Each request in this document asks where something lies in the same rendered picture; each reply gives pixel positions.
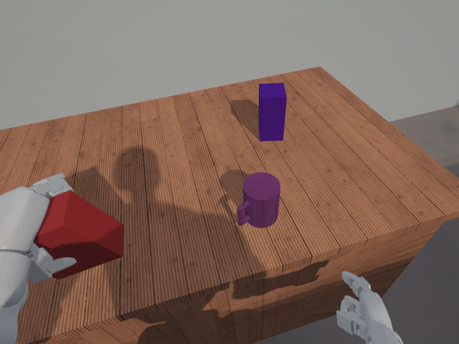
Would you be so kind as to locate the robot right forearm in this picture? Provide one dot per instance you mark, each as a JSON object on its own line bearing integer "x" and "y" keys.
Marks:
{"x": 382, "y": 335}

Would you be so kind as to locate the table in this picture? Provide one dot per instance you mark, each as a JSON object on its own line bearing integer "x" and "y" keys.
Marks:
{"x": 356, "y": 195}

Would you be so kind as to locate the left robot hand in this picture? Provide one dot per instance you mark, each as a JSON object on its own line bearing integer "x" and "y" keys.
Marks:
{"x": 22, "y": 212}

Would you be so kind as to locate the robot left forearm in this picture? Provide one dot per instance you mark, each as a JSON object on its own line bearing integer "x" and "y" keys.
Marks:
{"x": 14, "y": 289}

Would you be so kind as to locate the sponge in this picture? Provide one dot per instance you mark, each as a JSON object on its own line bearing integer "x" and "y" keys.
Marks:
{"x": 73, "y": 227}

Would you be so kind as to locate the right robot hand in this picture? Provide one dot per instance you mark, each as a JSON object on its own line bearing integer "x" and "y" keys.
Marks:
{"x": 356, "y": 317}

